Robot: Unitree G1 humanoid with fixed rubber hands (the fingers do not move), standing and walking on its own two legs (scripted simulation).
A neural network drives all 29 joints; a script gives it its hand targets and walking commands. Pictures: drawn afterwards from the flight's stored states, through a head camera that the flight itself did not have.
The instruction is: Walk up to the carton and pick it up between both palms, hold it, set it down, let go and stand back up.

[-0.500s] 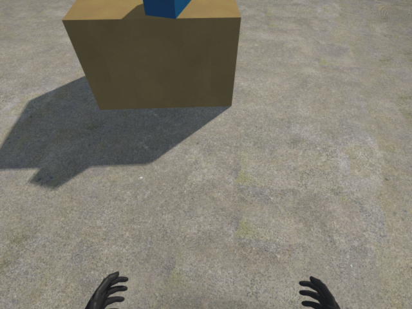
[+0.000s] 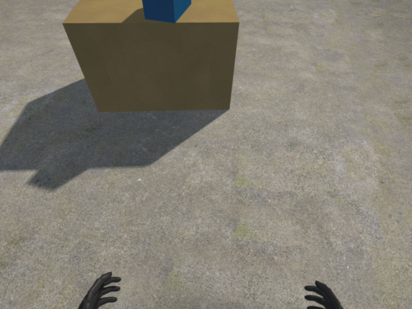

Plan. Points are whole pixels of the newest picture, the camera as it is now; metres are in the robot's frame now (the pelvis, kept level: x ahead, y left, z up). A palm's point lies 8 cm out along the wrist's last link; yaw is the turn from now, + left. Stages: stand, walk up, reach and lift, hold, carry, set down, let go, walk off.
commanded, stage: stand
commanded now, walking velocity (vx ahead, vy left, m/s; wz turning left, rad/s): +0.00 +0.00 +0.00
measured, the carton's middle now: out of the picture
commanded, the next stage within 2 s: walk up in 0.38 s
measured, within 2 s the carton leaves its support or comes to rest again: neither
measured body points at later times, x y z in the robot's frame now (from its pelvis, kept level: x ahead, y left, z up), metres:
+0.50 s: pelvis -0.01 +0.00 +0.00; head +0.01 +0.00 +0.45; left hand +0.10 +0.25 -0.11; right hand +0.10 -0.25 -0.11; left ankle +0.00 +0.12 -0.72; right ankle +0.01 -0.12 -0.72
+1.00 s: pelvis +0.09 +0.10 -0.02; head +0.08 +0.12 +0.43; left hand +0.10 +0.38 -0.16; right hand +0.18 -0.17 -0.11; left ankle +0.14 +0.21 -0.72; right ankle +0.04 -0.06 -0.66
